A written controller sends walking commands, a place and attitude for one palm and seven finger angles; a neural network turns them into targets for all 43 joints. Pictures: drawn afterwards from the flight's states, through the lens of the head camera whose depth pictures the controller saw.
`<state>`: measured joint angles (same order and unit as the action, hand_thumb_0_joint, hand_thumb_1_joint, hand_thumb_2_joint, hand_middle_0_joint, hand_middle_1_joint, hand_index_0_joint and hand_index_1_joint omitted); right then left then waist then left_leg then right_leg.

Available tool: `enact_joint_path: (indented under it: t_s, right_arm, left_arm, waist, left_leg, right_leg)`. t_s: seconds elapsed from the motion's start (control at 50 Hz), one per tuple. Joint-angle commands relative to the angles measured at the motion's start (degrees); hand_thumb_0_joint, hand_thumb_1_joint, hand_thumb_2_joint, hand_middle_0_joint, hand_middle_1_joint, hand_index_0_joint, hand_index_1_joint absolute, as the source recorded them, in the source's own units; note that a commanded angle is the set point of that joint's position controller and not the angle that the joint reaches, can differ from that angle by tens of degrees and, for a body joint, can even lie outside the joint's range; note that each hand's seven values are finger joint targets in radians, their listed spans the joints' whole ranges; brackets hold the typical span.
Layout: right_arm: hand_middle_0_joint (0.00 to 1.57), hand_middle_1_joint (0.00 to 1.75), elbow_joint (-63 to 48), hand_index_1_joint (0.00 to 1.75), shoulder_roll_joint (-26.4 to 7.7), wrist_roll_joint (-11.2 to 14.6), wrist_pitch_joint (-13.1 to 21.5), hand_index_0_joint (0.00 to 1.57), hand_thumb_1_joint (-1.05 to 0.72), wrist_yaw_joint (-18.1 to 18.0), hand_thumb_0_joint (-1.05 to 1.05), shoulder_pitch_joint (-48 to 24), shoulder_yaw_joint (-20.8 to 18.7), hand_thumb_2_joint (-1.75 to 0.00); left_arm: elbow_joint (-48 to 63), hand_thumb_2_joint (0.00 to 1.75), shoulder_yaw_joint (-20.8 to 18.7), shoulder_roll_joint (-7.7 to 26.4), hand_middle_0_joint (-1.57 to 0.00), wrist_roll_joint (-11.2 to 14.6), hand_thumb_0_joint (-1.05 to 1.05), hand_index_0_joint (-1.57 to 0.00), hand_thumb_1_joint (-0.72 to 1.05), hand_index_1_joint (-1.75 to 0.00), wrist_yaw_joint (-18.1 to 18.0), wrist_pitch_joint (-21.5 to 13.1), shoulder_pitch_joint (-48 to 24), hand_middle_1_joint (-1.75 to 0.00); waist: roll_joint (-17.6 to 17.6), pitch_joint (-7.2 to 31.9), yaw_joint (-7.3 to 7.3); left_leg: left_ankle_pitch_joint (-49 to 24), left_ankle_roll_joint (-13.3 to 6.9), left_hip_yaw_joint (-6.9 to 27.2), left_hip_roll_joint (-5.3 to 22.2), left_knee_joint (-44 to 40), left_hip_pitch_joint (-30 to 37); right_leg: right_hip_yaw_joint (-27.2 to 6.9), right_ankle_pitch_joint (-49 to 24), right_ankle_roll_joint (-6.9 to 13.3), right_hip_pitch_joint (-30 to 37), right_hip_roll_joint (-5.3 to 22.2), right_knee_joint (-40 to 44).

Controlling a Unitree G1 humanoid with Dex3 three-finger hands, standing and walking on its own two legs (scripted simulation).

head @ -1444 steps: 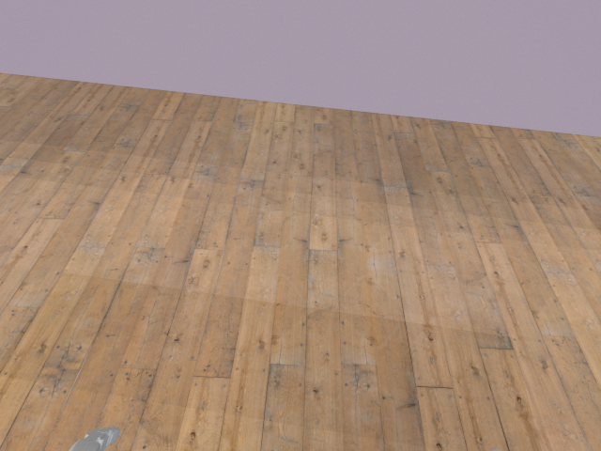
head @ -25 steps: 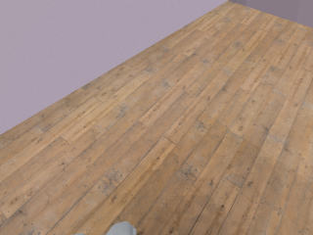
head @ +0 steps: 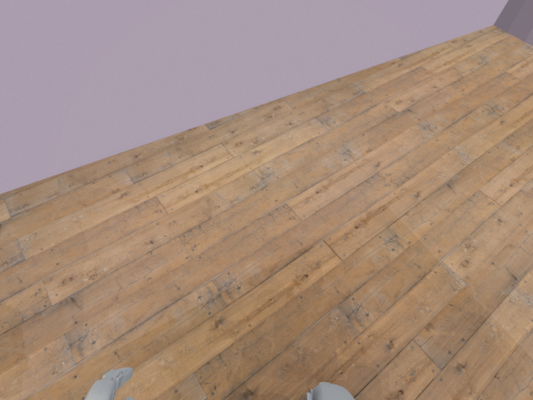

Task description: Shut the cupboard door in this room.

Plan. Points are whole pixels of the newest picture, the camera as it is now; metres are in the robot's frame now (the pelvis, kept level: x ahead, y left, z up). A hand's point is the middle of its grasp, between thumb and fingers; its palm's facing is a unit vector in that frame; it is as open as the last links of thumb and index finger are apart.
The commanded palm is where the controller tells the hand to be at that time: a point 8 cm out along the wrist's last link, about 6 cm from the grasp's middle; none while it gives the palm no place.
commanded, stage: walk to a spot facing it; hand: left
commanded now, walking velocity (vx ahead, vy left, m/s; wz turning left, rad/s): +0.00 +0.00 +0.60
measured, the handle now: out of the picture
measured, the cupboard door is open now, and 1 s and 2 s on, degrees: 77 77 77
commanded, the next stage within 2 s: none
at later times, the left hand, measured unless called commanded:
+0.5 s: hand out of the picture -0.01 +0.16 -0.15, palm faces +0.32 -0.90 -0.28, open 7.4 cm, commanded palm none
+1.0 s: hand out of the picture +0.04 +0.26 -0.16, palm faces +0.54 -0.81 -0.22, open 7.4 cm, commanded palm none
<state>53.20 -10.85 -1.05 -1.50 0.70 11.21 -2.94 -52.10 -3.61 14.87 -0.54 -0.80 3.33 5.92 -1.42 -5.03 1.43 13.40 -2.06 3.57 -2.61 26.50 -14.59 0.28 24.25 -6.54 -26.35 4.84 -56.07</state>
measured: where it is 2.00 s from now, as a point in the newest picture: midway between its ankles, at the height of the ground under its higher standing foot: (179, 326)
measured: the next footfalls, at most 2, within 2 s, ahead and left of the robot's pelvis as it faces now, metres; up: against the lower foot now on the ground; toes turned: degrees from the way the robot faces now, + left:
right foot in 0.14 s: +0.05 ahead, -0.15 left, +0.00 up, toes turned +3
left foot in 0.62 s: -0.04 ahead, +0.09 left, +0.00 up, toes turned +32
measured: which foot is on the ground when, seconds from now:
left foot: down 0.00-0.14, up 0.16-0.60, down 0.62-1.00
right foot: up 0.00-0.12, down 0.14-0.62, up 0.64-1.00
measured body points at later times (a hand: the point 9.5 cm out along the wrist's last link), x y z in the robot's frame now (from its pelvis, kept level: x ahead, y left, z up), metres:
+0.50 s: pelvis -0.01 -0.05 +0.00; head +0.04 -0.05 +0.45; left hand -0.02 +0.21 -0.13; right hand +0.15 -0.29 -0.15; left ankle -0.07 +0.10 -0.69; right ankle +0.01 -0.15 -0.74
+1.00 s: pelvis +0.08 +0.03 +0.00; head +0.10 +0.05 +0.45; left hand +0.01 +0.30 -0.14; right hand +0.20 -0.17 -0.15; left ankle -0.07 +0.07 -0.74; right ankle +0.23 -0.05 -0.68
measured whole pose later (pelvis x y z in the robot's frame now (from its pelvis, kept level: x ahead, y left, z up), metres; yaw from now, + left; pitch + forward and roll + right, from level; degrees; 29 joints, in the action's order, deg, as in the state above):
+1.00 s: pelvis +0.08 +0.03 +0.00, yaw +35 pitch +1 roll +1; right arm 57.5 -9.8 -0.8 2.3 0.9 20.3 -2.2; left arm -53.8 -3.2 14.5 -1.3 2.0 1.1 8.8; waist -1.8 -2.6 1.7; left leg 18.2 -1.8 3.2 -2.4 17.7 -0.3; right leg 2.7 13.2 -6.3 -34.7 8.1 -53.9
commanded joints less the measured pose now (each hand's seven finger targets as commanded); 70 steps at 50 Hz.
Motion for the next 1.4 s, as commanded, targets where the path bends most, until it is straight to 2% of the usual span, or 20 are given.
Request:
enact_joint_path:
  t_s: [0.0, 0.08, 0.12, 0.14, 0.2, 0.26, 0.44, 0.56, 0.58, 0.6, 0.62, 0.76, 1.0, 1.06, 1.08, 1.1, 1.12, 1.18, 1.24, 1.38]
  right_arm:
    - [0.20, 0.30, -3.20, 0.30, -13.90, -0.34, 0.39, 0.20, -0.90, -1.20, 0.00, 2.26, -4.04, -0.90]
    - [0.20, 0.30, -4.11, 0.30, -12.95, 0.31, 0.09, 0.20, -0.90, -0.96, 0.00, -0.86, -4.33, -0.90]
    - [0.20, 0.30, -5.95, 0.30, -7.01, 0.90, 0.24, 0.20, -0.90, -0.30, 0.00, -0.74, -3.44, -0.90]
    - [0.20, 0.30, -5.96, 0.30, -10.01, 0.40, -0.29, 0.20, -0.90, -0.48, 0.00, -1.50, -4.02, -0.90]
    - [0.20, 0.30, -2.32, 0.30, -9.24, 0.01, -1.88, 0.20, -0.90, 0.50, 0.00, 1.53, -4.29, -0.90]
    - [0.20, 0.30, -1.90, 0.30, -8.23, -0.07, -2.28, 0.20, -0.90, 1.07, 0.00, 1.47, -3.63, -0.90]
    - [0.20, 0.30, -4.18, 0.30, -7.01, 0.36, -1.74, 0.20, -0.90, 1.25, 0.00, -6.74, -1.89, -0.90]
    - [0.20, 0.30, -4.65, 0.30, -8.58, -0.09, 0.17, 0.20, -0.90, 1.67, 0.00, -3.56, -1.76, -0.90]
    - [0.20, 0.30, -3.40, 0.30, -11.03, -0.12, 0.72, 0.20, -0.90, 1.57, 0.00, 1.10, -2.46, -0.90]
    - [0.20, 0.30, -2.55, 0.30, -17.99, -0.58, 1.23, 0.20, -0.90, 1.07, 0.00, 6.45, -4.26, -0.90]
    - [0.20, 0.30, -0.71, 0.30, -21.56, -0.46, 1.37, 0.20, -0.90, 0.42, 0.00, 12.15, -5.02, -0.90]
    - [0.20, 0.30, -2.28, 0.30, -12.89, 0.32, 3.87, 0.20, -0.90, -0.67, 0.00, 3.54, -1.96, -0.90]
    - [0.20, 0.30, 2.19, 0.30, -11.56, -0.18, 5.04, 0.20, -0.90, -1.16, 0.00, 10.89, -2.48, -0.90]
    - [0.20, 0.30, 2.83, 0.30, -12.07, 0.00, 4.99, 0.20, -0.90, -1.40, 0.00, 8.98, -2.63, -0.90]
    - [0.20, 0.30, 2.87, 0.30, -11.05, 0.47, 5.30, 0.20, -0.90, -1.10, 0.00, 8.95, -2.68, -0.90]
    - [0.20, 0.30, 1.61, 0.30, -6.71, 1.06, 5.51, 0.20, -0.90, -0.48, 0.00, 11.58, -1.75, -0.90]
    - [0.20, 0.30, -0.23, 0.30, -6.38, 1.21, 5.40, 0.20, -0.90, -0.55, 0.00, 9.81, -1.65, -0.90]
    - [0.20, 0.30, 0.70, 0.30, -5.85, 0.28, 4.51, 0.20, -0.90, 0.53, 0.00, 4.09, -2.12, -0.90]
    - [0.20, 0.30, 2.34, 0.30, -3.19, -0.18, 2.35, 0.20, -0.90, 1.32, 0.00, 5.61, -1.85, -0.90]
    - [0.20, 0.30, 0.30, 0.30, -2.54, -0.38, 1.16, 0.20, -0.90, 2.14, 0.00, -1.45, -1.52, -0.90]
  left_arm:
    - [6.15, 0.90, -0.48, 3.77, -0.20, 0.56, 0.00, -0.20, 0.90, -0.30, -0.44, -2.06, -1.52, -0.30]
    - [4.57, 0.90, -0.89, 4.95, -0.20, 0.81, 0.00, -0.20, 0.90, -0.30, -0.66, -3.25, 5.61, -0.30]
    - [4.25, 0.90, -2.37, 13.45, -0.20, -0.69, 0.00, -0.20, 0.90, -0.30, -1.44, -4.24, 9.07, -0.30]
    - [4.72, 0.90, -1.88, 12.83, -0.20, -0.26, 0.00, -0.20, 0.90, -0.30, -1.50, -3.91, 8.84, -0.30]
    - [6.95, 0.90, -0.72, 7.09, -0.20, -0.13, 0.00, -0.20, 0.90, -0.30, -1.56, -3.75, -0.70, -0.30]
    - [6.48, 0.90, -0.37, 5.90, -0.20, -0.34, 0.00, -0.20, 0.90, -0.30, -1.19, -4.31, 1.88, -0.30]
    - [3.30, 0.90, -1.69, 9.84, -0.20, -1.05, 0.00, -0.20, 0.90, -0.30, -0.94, -3.80, 9.70, -0.30]
    - [1.23, 0.90, -2.77, 11.71, -0.20, -0.80, 0.00, -0.20, 0.90, -0.30, 0.31, -4.09, 8.93, -0.30]
    - [1.38, 0.90, -2.66, 10.64, -0.20, -0.39, 0.00, -0.20, 0.90, -0.30, 0.59, -3.90, 7.96, -0.30]
    - [3.15, 0.90, -1.97, 6.68, -0.20, -0.04, 0.00, -0.20, 0.90, -0.30, 1.30, -3.83, 6.58, -0.30]
    - [6.96, 0.90, -0.75, 4.54, -0.20, -0.49, 0.00, -0.20, 0.90, -0.30, 1.59, -3.84, -0.65, -0.30]
    - [1.65, 0.90, -1.16, 5.26, -0.20, -0.92, 0.00, -0.20, 0.90, -0.30, 2.70, -3.82, 3.89, -0.30]
    - [6.80, 0.90, 0.17, 2.68, -0.20, -0.16, 0.00, -0.20, 0.90, -0.30, 2.98, -5.53, -7.18, -0.30]
    - [3.14, 0.90, -0.49, 3.62, -0.20, -0.21, 0.00, -0.20, 0.90, -0.30, 2.81, -6.62, 4.60, -0.30]
    - [0.15, 0.90, -1.21, 6.56, -0.20, -0.54, 0.00, -0.20, 0.90, -0.30, 2.42, -7.51, 14.02, -0.30]
    - [-2.11, 0.90, -3.21, 13.93, -0.20, -1.47, 0.00, -0.20, 0.90, -0.30, 1.26, -8.27, 22.50, -0.30]
    - [-2.88, 0.90, -3.32, 15.86, -0.20, -0.49, 0.00, -0.20, 0.90, -0.30, 0.81, -7.84, 24.55, -0.30]
    - [-0.78, 0.90, -1.73, 8.06, -0.20, -0.65, 0.00, -0.20, 0.90, -0.30, 0.55, -8.07, 11.92, -0.30]
    - [-0.85, 0.90, -0.34, 3.13, -0.20, -0.92, 0.00, -0.20, 0.90, -0.30, 0.47, -8.56, 8.37, -0.30]
    - [-4.21, 0.90, 0.16, 1.79, -0.20, -0.96, 0.00, -0.20, 0.90, -0.30, 0.10, -9.35, 13.02, -0.30]
  waist:
    - [11.11, 8.56, 0.91]
    - [8.46, 11.04, -2.74]
    - [-16.33, 11.43, -4.56]
    - [-11.02, 10.48, -4.21]
    - [-7.75, 4.46, 0.57]
    - [-9.17, 3.79, 0.04]
    - [-9.78, 6.02, -4.13]
    - [-7.48, 8.15, -1.72]
    - [-0.89, 9.69, 1.14]
    - [17.78, 11.06, 4.56]
    - [21.29, 7.30, 7.57]
    - [8.77, 0.90, -0.41]
    - [9.56, -0.47, 1.97]
    - [6.00, 5.25, -3.64]
    - [1.35, 10.94, -7.56]
    - [-15.89, 19.31, -10.07]
    - [-16.94, 20.62, -9.57]
    - [-7.27, 6.78, -5.39]
    - [-6.01, 3.52, -1.44]
    - [-4.82, -1.30, -1.06]
  left_leg:
    - [-32.82, -8.13, 17.21, 14.91, -2.41, 8.67]
    - [-23.14, -3.30, 16.75, 9.78, 3.45, -1.47]
    - [19.24, 4.98, 0.58, -2.69, 23.55, -20.82]
    - [22.27, 4.70, 1.98, -0.11, 34.41, -18.74]
    - [11.60, 5.64, 1.13, 3.56, 45.03, -17.94]
    - [6.96, 6.84, -1.28, 3.79, 44.83, -18.43]
    - [11.50, 6.93, -7.44, 4.61, 22.79, -12.93]
    - [7.78, 4.04, -11.85, 4.30, 4.08, 1.94]
    - [5.78, 2.53, -8.31, 5.25, -2.66, 12.09]
    - [7.70, -3.17, 13.21, 18.47, -8.97, 21.64]
    - [0.43, -8.75, 25.41, 26.61, -12.09, 22.55]
    - [-4.86, -5.93, 8.59, 14.61, -14.21, 9.82]
    - [-18.56, -8.34, 9.81, 15.01, -10.85, 13.02]
    - [-25.65, -5.15, 7.48, 11.94, 1.00, 7.32]
    - [-23.54, -2.76, 5.53, 8.67, 12.79, 1.01]
    - [3.39, 0.68, -0.14, 0.99, 31.79, -14.95]
    - [19.96, 0.81, 0.12, 0.03, 43.91, -19.42]
    - [7.23, 0.58, 0.66, 7.51, 51.84, -22.22]
    - [0.15, 1.94, -0.91, 8.26, 47.64, -19.07]
    - [-6.62, 4.12, -4.51, 10.23, 36.53, -25.06]
  right_leg:
    - [-0.01, 2.31, 0.51, 1.34, -1.92, 10.67]
    - [1.23, -13.11, 1.75, 19.55, -2.33, 32.82]
    - [-20.16, -28.52, 10.94, 32.18, 22.33, 38.55]
    - [-18.57, -32.86, 15.17, 24.29, 25.03, 37.55]
    - [-6.62, -24.11, 12.48, 16.25, 15.85, 38.14]
    - [0.41, -28.93, 11.11, 17.84, 12.76, 37.21]
    - [5.30, -36.41, 13.19, 25.23, 16.12, 33.71]
    - [8.00, -10.36, 9.99, 18.60, 18.16, 30.29]
    - [10.88, -6.17, 7.30, 11.07, 15.60, 21.17]
    - [14.60, 5.06, 2.96, -4.53, 6.75, 4.06]
    - [9.24, 13.83, 1.97, -16.88, 2.44, -5.76]
    - [2.41, -8.75, 1.45, -11.62, 3.48, -9.67]
    - [4.38, -9.78, 0.95, -8.37, 1.59, 14.81]
    - [6.41, -14.97, 2.90, 13.21, -1.96, 26.04]
    - [3.63, -17.80, 4.15, 28.30, 0.43, 28.79]
    - [-15.85, -18.08, 9.18, 45.25, 18.45, 31.99]
    - [-28.18, -20.37, 12.71, 43.12, 27.02, 37.49]
    - [-18.94, -1.24, 11.88, 23.33, 21.37, 41.79]
    - [-2.10, -9.60, 8.46, 14.79, 15.57, 43.19]
    - [8.48, -18.28, 10.01, 17.32, 14.38, 46.81]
